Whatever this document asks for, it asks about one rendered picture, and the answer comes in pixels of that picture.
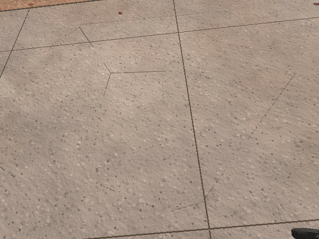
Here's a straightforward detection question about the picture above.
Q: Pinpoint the robot right hand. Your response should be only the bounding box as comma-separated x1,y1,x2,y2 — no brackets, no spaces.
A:
291,228,319,239

